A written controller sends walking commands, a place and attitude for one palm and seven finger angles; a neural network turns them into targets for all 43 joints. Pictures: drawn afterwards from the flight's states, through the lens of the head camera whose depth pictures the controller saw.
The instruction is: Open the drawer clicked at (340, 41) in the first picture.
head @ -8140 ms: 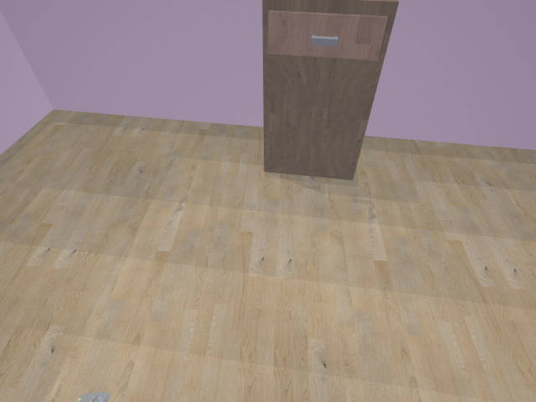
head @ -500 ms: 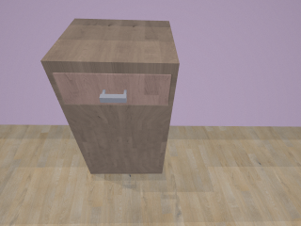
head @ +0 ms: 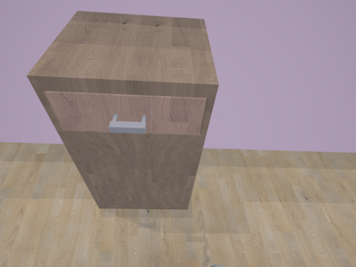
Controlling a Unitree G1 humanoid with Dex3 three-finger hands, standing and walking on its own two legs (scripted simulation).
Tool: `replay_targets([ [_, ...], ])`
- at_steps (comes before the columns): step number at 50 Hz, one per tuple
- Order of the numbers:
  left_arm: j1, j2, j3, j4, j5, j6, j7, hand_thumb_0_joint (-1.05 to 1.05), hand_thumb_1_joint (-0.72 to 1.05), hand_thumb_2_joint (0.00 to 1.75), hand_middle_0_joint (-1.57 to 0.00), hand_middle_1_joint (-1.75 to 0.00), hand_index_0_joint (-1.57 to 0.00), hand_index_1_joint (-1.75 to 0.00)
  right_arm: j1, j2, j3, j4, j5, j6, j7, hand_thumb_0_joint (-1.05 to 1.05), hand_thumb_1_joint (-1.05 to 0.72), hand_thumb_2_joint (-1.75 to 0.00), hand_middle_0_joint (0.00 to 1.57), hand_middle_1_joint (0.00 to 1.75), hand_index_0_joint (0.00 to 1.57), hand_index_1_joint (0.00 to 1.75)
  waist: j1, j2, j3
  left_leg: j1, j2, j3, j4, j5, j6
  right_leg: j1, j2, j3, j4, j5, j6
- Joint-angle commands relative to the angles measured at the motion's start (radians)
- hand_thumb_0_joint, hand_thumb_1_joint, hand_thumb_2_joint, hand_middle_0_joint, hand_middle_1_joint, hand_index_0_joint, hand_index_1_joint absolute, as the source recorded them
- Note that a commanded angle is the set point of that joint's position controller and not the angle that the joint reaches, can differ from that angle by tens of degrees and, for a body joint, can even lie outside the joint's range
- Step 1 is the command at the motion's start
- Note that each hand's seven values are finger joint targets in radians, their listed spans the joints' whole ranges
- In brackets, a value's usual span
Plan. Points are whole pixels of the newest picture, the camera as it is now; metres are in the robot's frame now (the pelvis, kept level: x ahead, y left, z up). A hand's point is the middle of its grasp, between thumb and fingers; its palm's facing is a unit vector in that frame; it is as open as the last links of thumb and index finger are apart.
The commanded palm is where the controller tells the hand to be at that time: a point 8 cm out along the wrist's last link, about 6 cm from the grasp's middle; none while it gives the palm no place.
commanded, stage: come to a stop and stand still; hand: left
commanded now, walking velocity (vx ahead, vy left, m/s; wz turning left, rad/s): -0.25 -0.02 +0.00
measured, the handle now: (128, 122) +0.51 +0.18 -0.01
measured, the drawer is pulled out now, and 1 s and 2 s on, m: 0.00 0.00 0.00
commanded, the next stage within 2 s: look again from close up in 1.56 s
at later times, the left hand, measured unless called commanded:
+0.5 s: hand out of the picture +0.10 +0.17 -0.19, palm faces +0.06 -0.99 -0.15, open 7.4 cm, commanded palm none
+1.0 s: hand out of the picture +0.01 +0.14 -0.18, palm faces +0.01 -0.98 -0.20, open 7.3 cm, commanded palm none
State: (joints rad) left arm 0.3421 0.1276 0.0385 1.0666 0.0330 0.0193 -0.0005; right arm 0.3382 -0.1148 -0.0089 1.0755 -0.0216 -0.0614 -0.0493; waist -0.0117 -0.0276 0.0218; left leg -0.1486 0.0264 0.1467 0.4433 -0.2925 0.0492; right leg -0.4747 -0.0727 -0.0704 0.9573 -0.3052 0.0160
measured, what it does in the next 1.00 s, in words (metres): steps on the spot: right foot, then left foot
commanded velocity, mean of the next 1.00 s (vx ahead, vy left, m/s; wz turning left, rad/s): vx -0.02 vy -0.01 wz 0.00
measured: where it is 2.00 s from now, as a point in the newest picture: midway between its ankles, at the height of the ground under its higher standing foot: outside the picture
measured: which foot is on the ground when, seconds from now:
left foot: down 0.00-0.18, up 0.20-0.44, down 0.46-1.00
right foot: up 0.00-0.14, down 0.16-0.46, up 0.48-0.86, down 0.88-1.00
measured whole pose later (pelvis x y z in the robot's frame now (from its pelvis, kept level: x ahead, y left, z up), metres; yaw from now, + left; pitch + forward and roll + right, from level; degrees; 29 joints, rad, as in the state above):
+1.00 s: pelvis +0.01 -0.03 +0.00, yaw +0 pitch -1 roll +0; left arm 0.29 0.14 0.01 1.12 0.01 0.00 0.04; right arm 0.36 -0.13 -0.01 1.19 -0.01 0.01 -0.04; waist -0.04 0.01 0.02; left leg -0.15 0.02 0.09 0.44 -0.27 0.00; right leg -0.16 -0.01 -0.05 0.47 -0.29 -0.02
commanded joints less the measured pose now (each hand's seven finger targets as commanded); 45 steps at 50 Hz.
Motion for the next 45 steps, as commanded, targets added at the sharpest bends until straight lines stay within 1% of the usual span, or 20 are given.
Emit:
replay_targets([
  [1,0.024,0.006,0.001,-0.061,-0.009,-0.005,0.013,0.0,0.9,0.9,-0.2,-0.3,-0.2,-0.3,0.075,-0.145,-0.03,-0.001,-0.001,0.014,-0.016,0.0,-0.9,-0.9,0.2,0.3,0.2,0.3,0.001,0.167,0.032,0.019,0.227,-0.102,-0.089,0.816,0.089,0.076,0.009,-0.018,-0.224,0.085,0.008],
  [4,-0.002,0.049,0.013,-0.082,-0.009,-0.005,0.019,0.0,0.9,0.9,-0.2,-0.3,-0.2,-0.3,0.065,-0.158,-0.05,-0.002,-0.001,0.039,-0.01,0.0,-0.9,-0.9,0.2,0.3,0.2,0.3,0.007,0.196,0.068,-0.013,0.227,-0.108,-0.033,0.763,0.069,0.145,0.027,-0.035,-0.317,0.111,-0.003],
  [6,0.041,0.094,0.026,-0.086,-0.009,-0.014,0.024,0.0,0.9,0.9,-0.2,-0.3,-0.2,-0.3,0.049,-0.157,-0.059,-0.011,0.0,0.052,-0.004,0.0,-0.9,-0.9,0.2,0.3,0.2,0.3,0.043,0.14,0.053,-0.049,0.198,-0.101,0.07,0.609,0.028,0.254,0.007,-0.027,-0.441,0.285,-0.003],
  [7,0.071,0.149,0.037,-0.084,-0.006,-0.025,0.031,0.0,0.9,0.9,-0.2,-0.3,-0.2,-0.3,0.071,-0.13,-0.059,-0.014,0.003,0.06,0.001,0.0,-0.9,-0.9,0.2,0.3,0.2,0.3,0.049,0.02,-0.002,-0.108,0.126,-0.067,0.195,0.368,-0.015,0.357,-0.077,0.053,-0.457,0.621,-0.021],
  [8,0.066,0.217,0.046,-0.088,-0.005,-0.033,0.041,0.0,0.9,0.9,-0.2,-0.3,-0.2,-0.3,0.136,-0.082,-0.06,-0.016,0.012,0.066,0.011,0.0,-0.9,-0.9,0.2,0.3,0.2,0.3,0.023,-0.15,-0.083,-0.211,0.008,-0.027,0.36,-0.046,-0.053,0.458,-0.258,0.22,-0.447,1.029,-0.112],
  [9,0.08,0.238,0.052,-0.094,-0.01,-0.037,0.042,0.0,0.9,0.9,-0.2,-0.3,-0.2,-0.3,0.135,-0.075,-0.069,-0.028,0.017,0.075,0.007,0.0,-0.9,-0.9,0.2,0.3,0.2,0.3,0.034,-0.175,-0.133,-0.209,-0.029,-0.073,0.543,-0.351,-0.056,0.446,-0.368,0.252,-0.481,1.195,-0.202],
  [11,-0.015,0.22,0.051,-0.119,-0.011,-0.031,0.051,0.0,0.9,0.9,-0.2,-0.3,-0.2,-0.3,0.057,-0.073,-0.07,-0.042,0.016,0.098,0.011,0.0,-0.9,-0.9,0.2,0.3,0.2,0.3,0.031,-0.207,-0.103,-0.262,-0.011,-0.162,0.744,-0.333,-0.059,0.339,-0.34,0.255,-0.529,0.948,-0.238],
  [13,-0.098,0.204,0.055,-0.149,-0.008,-0.017,0.061,0.0,0.9,0.9,-0.2,-0.3,-0.2,-0.3,0.03,-0.086,-0.072,-0.043,0.012,0.109,0.021,0.0,-0.9,-0.9,0.2,0.3,0.2,0.3,0.019,-0.145,-0.093,-0.283,0.007,-0.166,0.761,-0.263,-0.073,0.293,-0.306,0.194,-0.546,0.759,-0.227],
  [18,-0.168,0.232,0.062,-0.192,0.008,0.003,0.055,0.0,0.9,0.9,-0.2,-0.3,-0.2,-0.3,0.029,-0.081,-0.062,-0.069,0.004,0.108,0.039,0.0,-0.9,-0.9,0.2,0.3,0.2,0.3,0.01,-0.139,-0.063,-0.169,0.001,-0.105,0.47,-0.205,-0.071,0.155,-0.26,0.179,-0.625,0.249,-0.186],
  [21,-0.182,0.215,0.055,-0.196,-0.002,0.019,0.044,0.0,0.9,0.9,-0.2,-0.3,-0.2,-0.3,0.12,-0.078,-0.053,-0.056,0.004,0.09,0.038,0.0,-0.9,-0.9,0.2,0.3,0.2,0.3,-0.035,-0.116,-0.053,0.026,-0.024,-0.052,0.101,-0.026,-0.054,0.034,-0.175,0.151,-0.574,-0.055,-0.107],
  [22,-0.178,0.165,0.042,-0.204,-0.011,0.028,0.039,0.0,0.9,0.9,-0.2,-0.3,-0.2,-0.3,0.133,-0.121,-0.056,-0.061,0.0,0.081,0.036,0.0,-0.9,-0.9,0.2,0.3,0.2,0.3,-0.042,0.056,-0.01,0.01,0.045,-0.184,-0.056,-0.096,-0.03,-0.037,-0.089,0.095,-0.452,-0.177,-0.056],
  [23,-0.156,0.09,0.028,-0.22,-0.02,0.032,0.034,0.0,0.9,0.9,-0.2,-0.3,-0.2,-0.3,0.1,-0.204,-0.069,-0.093,-0.012,0.071,0.035,0.0,-0.9,-0.9,0.2,0.3,0.2,0.3,-0.038,0.338,0.043,-0.126,0.257,-0.477,-0.269,-0.292,0.036,-0.079,0.031,0.007,-0.229,-0.204,0.009],
  [24,-0.194,0.095,0.027,-0.224,-0.018,0.032,0.031,0.0,0.9,0.9,-0.2,-0.3,-0.2,-0.3,-0.004,-0.243,-0.067,-0.129,-0.018,0.07,0.025,0.0,-0.9,-0.9,0.2,0.3,0.2,0.3,-0.027,0.337,0.102,-0.314,0.33,-0.587,-0.366,-0.389,0.115,-0.031,0.023,0.076,-0.113,-0.163,0.013],
  [27,-0.093,0.098,0.028,-0.137,-0.002,0.016,0.009,0.0,0.9,0.9,-0.2,-0.3,-0.2,-0.3,-0.113,-0.181,-0.038,-0.128,-0.015,0.049,0.014,0.0,-0.9,-0.9,0.2,0.3,0.2,0.3,0.033,0.157,0.094,-0.219,0.227,-0.393,-0.305,-0.224,0.09,0.005,0.029,0.096,0.008,-0.027,0.007],
  [29,-0.076,0.089,0.018,-0.112,-0.002,0.004,0.003,0.0,0.9,0.9,-0.2,-0.3,-0.2,-0.3,-0.048,-0.175,-0.037,-0.104,-0.009,0.038,0.007,0.0,-0.9,-0.9,0.2,0.3,0.2,0.3,0.005,0.125,0.062,-0.049,0.214,-0.33,-0.276,-0.066,0.088,-0.039,0.029,0.074,-0.032,-0.009,0.016],
  [34,-0.113,0.078,0.007,-0.113,-0.003,0.003,-0.002,0.0,0.9,0.9,-0.2,-0.3,-0.2,-0.3,0.095,-0.179,-0.044,-0.037,-0.01,0.039,-0.01,0.0,-0.9,-0.9,0.2,0.3,0.2,0.3,-0.052,0.121,0.047,0.14,0.272,-0.33,-0.228,0.239,0.121,-0.059,0.018,0.052,-0.157,-0.082,0.018],
  [40,-0.047,0.056,-0.002,-0.056,-0.021,0.001,0.011,0.0,0.9,0.9,-0.2,-0.3,-0.2,-0.3,0.078,-0.183,-0.037,0.013,-0.005,0.045,-0.013,0.0,-0.9,-0.9,0.2,0.3,0.2,0.3,-0.018,0.161,-0.034,0.11,0.229,-0.251,-0.112,0.568,0.095,0.174,0.035,0.025,-0.417,-0.048,0.004],
  [42,0.022,0.068,-0.002,-0.017,-0.021,-0.012,0.02,0.0,0.9,0.9,-0.2,-0.3,-0.2,-0.3,0.074,-0.16,-0.033,0.032,0.005,0.044,-0.01,0.0,-0.9,-0.9,0.2,0.3,0.2,0.3,0.011,0.103,-0.049,0.027,0.178,-0.215,-0.047,0.455,0.039,0.335,0.019,0.032,-0.61,0.167,-0.002],
  [43,0.036,0.097,-0.003,0.002,-0.022,-0.019,0.029,0.0,0.9,0.9,-0.2,-0.3,-0.2,-0.3,0.081,-0.126,-0.026,0.037,0.012,0.041,-0.004,0.0,-0.9,-0.9,0.2,0.3,0.2,0.3,0.007,0.039,-0.058,-0.073,0.139,-0.19,-0.034,0.327,0.001,0.442,-0.034,0.098,-0.61,0.265,-0.022],
  [45,0.042,0.108,-0.013,0.022,-0.023,-0.025,0.035,0.0,0.9,0.9,-0.2,-0.3,-0.2,-0.3,0.055,-0.068,-0.009,0.041,0.013,0.047,0.005,0.0,-0.9,-0.9,0.2,0.3,0.2,0.3,0.006,-0.027,0.027,-0.122,0.058,-0.126,-0.056,0.084,-0.034,0.382,-0.116,0.136,-0.587,0.345,-0.066],
])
